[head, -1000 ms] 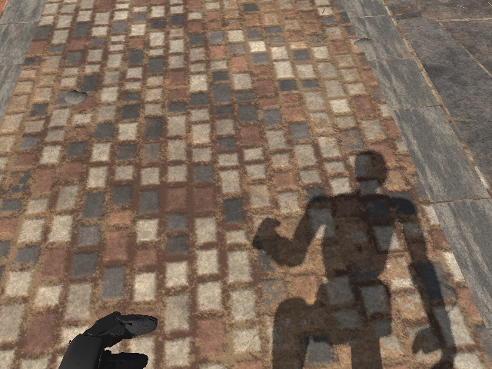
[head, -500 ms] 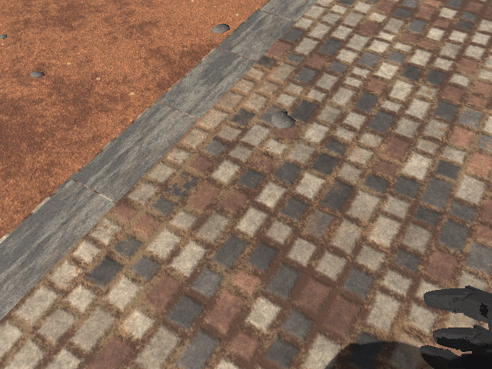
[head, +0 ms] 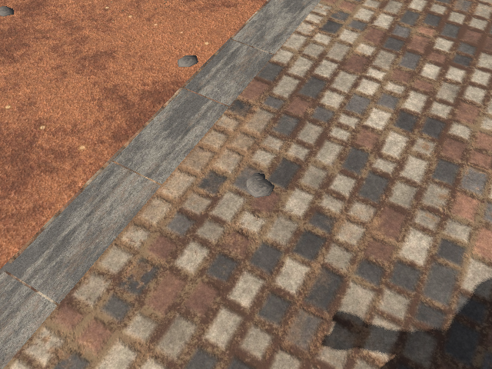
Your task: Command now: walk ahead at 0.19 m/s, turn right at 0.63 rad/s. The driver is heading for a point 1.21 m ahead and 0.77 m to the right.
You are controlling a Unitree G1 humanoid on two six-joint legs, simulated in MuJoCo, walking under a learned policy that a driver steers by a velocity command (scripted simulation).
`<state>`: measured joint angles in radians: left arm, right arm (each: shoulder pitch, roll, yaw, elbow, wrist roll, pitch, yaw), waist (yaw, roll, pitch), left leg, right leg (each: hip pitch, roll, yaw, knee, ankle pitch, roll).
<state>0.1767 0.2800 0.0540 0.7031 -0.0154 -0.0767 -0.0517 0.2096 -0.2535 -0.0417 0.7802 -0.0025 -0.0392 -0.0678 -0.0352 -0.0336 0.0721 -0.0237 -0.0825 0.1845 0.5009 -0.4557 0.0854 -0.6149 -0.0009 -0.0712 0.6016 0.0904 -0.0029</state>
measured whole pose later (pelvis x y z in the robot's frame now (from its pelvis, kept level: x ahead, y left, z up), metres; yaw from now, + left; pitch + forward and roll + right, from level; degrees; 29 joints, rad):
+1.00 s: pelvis +0.18 +0.02 +0.01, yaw -57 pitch +2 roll +2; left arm 0.16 0.31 0.09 0.55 -0.03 0.09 -0.01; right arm 0.12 -0.31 -0.10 0.71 0.01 0.01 -0.01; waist -0.01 0.01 0.07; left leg -0.27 0.15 0.25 0.59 -0.31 -0.05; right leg -0.34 -0.05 -0.05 0.61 -0.31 0.00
